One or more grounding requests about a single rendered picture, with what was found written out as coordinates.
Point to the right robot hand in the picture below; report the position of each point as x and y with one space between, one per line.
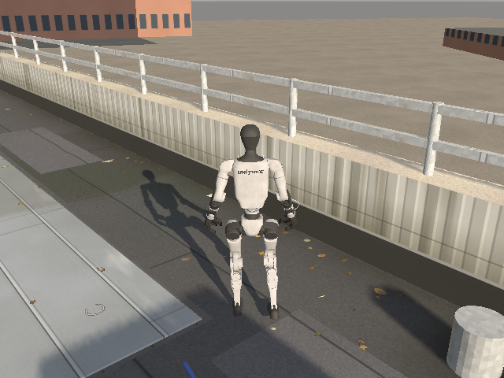
286 219

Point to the right robot shin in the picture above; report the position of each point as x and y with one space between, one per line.
272 281

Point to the right robot foot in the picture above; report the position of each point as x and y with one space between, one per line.
273 313

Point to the right robot forearm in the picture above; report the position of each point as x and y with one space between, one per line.
288 206

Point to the robot left upper arm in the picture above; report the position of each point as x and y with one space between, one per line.
222 179

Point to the robot right upper arm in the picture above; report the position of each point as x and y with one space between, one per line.
279 178

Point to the left robot forearm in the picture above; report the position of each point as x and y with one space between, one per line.
213 208

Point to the left robot hand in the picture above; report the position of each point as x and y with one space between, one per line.
214 222

